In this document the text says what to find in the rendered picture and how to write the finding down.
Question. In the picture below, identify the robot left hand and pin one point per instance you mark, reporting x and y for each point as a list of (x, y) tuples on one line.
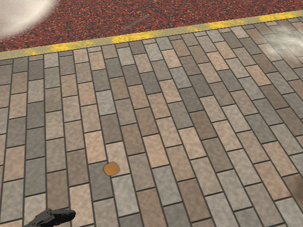
[(50, 218)]

